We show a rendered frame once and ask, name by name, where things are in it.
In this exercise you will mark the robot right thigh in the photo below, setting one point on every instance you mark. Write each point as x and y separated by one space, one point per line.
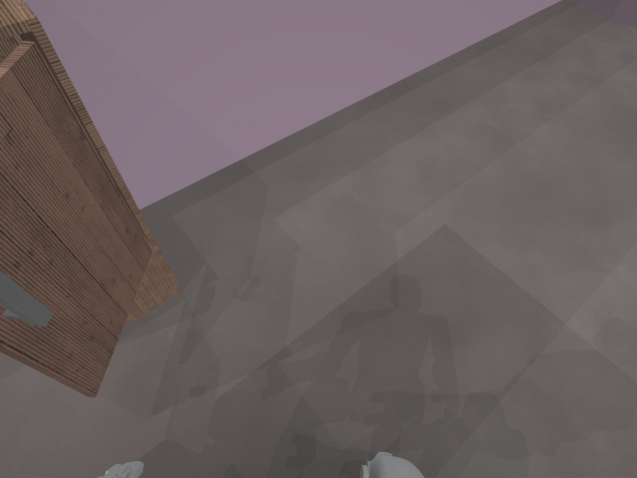
389 467

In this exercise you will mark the handle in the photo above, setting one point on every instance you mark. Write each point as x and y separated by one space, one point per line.
21 305

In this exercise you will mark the cupboard door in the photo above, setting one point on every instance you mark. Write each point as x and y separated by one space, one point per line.
67 236

